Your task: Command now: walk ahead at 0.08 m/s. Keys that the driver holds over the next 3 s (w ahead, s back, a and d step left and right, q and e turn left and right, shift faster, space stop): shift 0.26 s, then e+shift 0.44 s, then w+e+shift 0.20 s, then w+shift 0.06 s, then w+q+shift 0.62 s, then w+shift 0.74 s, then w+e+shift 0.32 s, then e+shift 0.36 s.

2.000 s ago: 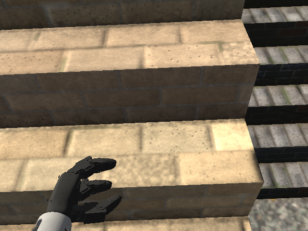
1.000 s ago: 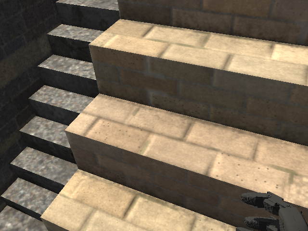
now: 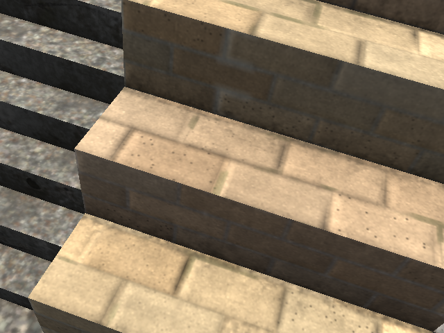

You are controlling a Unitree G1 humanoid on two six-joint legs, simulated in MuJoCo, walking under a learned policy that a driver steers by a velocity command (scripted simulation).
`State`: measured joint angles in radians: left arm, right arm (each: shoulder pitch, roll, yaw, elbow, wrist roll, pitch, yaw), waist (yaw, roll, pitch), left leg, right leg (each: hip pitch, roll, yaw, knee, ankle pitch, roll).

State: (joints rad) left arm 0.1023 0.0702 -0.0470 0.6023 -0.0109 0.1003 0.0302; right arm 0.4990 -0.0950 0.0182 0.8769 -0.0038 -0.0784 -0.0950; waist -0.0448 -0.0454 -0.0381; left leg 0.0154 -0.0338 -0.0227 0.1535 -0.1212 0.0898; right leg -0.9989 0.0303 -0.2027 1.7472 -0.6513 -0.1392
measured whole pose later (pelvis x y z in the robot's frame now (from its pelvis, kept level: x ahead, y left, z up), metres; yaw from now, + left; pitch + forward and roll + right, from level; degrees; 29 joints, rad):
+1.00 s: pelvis -0.04 +0.03 -0.03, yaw -29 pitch +5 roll +0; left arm 0.19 0.27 0.06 0.77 0.04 -0.08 -0.07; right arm 0.21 -0.29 -0.01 0.72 -0.01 -0.02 0.00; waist -0.02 -0.04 -0.12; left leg -0.20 0.19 0.44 0.47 -0.31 0.03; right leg -0.33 -0.03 -0.08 0.59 -0.32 -0.15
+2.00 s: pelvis +0.05 +0.01 +0.03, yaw -14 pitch +6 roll +4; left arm -0.06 0.22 0.02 0.81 0.00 -0.03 -0.01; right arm 0.34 -0.18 -0.05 0.75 -0.02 -0.03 -0.04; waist -0.40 -0.05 0.00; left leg -0.64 -0.13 0.02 1.46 -0.98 0.08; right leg -0.08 -0.12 -0.26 0.41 0.10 0.01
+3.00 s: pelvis +0.11 -0.01 +0.16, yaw -15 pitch +9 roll +1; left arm 0.75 0.15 0.04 0.87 0.06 0.06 -0.01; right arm -0.01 -0.16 -0.07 0.50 -0.09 0.05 0.03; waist 0.16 0.00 -0.21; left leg -0.47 -0.06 -0.09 0.68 -0.43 0.00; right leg -0.58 0.39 0.58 0.77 -0.27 -0.01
